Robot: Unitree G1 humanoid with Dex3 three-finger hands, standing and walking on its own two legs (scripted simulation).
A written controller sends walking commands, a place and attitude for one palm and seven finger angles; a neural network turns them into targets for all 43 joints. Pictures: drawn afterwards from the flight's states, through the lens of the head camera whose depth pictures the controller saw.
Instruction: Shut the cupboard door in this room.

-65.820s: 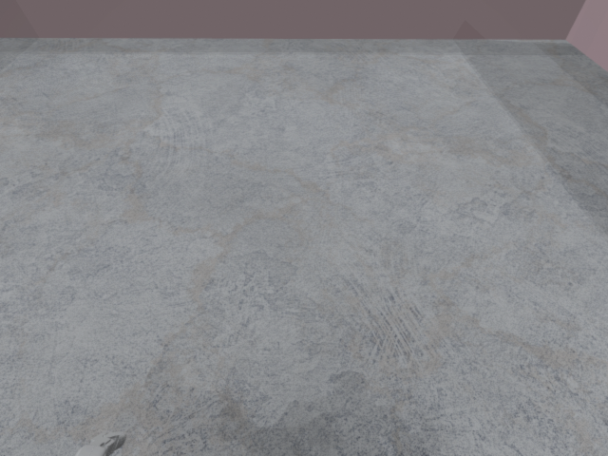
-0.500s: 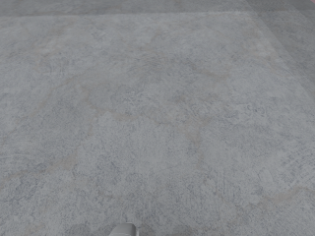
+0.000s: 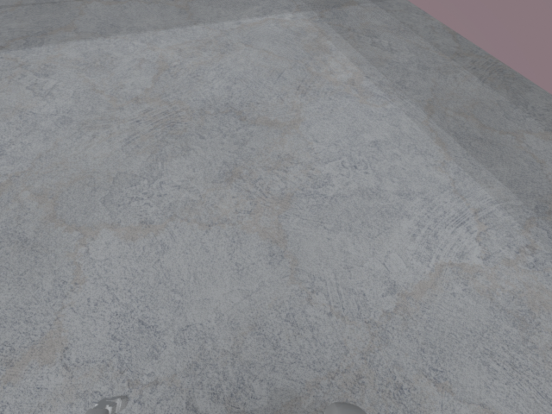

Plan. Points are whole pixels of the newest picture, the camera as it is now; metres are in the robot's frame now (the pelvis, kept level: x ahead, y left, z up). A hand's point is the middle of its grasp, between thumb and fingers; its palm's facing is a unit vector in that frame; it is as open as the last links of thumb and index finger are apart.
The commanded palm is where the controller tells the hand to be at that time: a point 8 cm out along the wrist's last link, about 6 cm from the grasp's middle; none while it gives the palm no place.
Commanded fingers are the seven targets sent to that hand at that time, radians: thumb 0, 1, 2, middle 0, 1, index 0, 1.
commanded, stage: turn to face it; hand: left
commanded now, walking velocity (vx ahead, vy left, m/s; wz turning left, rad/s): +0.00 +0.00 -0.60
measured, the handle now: out of the picture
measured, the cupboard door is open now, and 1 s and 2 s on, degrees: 55 55 55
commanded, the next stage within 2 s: none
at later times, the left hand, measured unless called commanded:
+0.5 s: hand out of the picture +0.12 +0.13 -0.17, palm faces -0.22 -0.95 -0.21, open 7.3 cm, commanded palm none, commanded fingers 0.00 0.90 0.90 -0.20 -0.30 -0.20 -0.30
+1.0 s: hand (234, 353) +0.24 +0.09 -0.16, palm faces -0.55 -0.79 -0.27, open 7.3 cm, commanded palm none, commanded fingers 0.00 0.90 0.90 -0.20 -0.30 -0.20 -0.30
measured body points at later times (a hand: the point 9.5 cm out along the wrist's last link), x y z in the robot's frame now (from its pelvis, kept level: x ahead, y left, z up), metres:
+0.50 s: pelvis +0.02 -0.03 -0.01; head +0.06 -0.04 +0.44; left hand +0.13 +0.18 -0.15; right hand +0.05 -0.31 -0.14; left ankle +0.06 +0.10 -0.70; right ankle -0.02 -0.14 -0.74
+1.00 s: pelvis +0.02 -0.03 -0.01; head +0.05 -0.07 +0.43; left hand +0.26 +0.13 -0.14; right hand -0.09 -0.27 -0.16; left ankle +0.08 +0.09 -0.74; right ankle -0.05 -0.13 -0.74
